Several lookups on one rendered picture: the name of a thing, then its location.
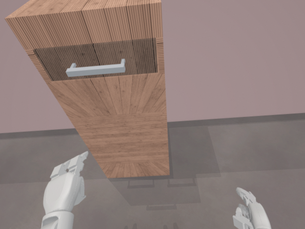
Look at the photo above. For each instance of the handle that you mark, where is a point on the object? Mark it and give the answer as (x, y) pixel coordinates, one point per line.
(94, 70)

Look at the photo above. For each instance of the drawer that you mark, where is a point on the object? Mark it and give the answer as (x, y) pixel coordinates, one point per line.
(140, 57)

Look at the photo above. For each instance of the robot left forearm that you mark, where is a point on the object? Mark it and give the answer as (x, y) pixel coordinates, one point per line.
(59, 219)

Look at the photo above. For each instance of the left robot hand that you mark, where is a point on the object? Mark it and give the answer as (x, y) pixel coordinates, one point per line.
(66, 189)

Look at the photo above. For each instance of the right robot hand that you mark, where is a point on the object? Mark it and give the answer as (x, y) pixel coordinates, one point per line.
(254, 215)

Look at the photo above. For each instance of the cabinet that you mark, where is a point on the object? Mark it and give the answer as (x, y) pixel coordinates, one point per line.
(121, 119)

